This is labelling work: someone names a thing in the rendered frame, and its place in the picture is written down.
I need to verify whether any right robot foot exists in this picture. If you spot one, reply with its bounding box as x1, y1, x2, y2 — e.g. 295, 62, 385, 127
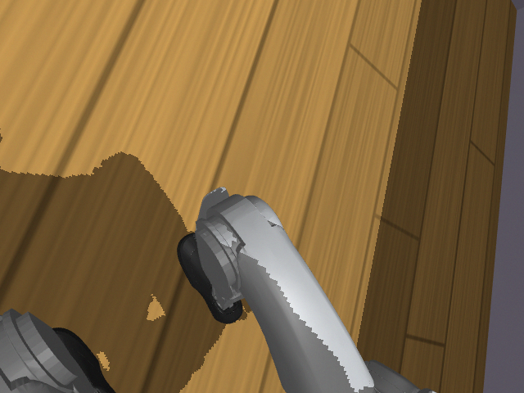
177, 233, 243, 323

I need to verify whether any right robot hand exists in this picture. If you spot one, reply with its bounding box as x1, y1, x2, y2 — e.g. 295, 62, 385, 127
364, 360, 420, 393

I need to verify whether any left robot foot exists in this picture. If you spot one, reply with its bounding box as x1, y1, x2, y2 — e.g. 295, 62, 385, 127
53, 327, 116, 393

